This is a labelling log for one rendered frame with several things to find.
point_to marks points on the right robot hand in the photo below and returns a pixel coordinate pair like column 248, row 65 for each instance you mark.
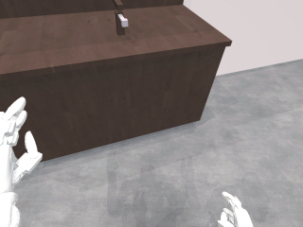
column 239, row 217

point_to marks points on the left robot hand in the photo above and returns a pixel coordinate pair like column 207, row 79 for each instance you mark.
column 10, row 123

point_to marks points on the counter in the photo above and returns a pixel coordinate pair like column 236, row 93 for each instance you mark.
column 89, row 82

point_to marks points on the robot left forearm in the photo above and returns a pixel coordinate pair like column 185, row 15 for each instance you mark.
column 10, row 215

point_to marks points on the tap lever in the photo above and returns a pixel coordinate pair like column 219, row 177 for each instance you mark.
column 124, row 21

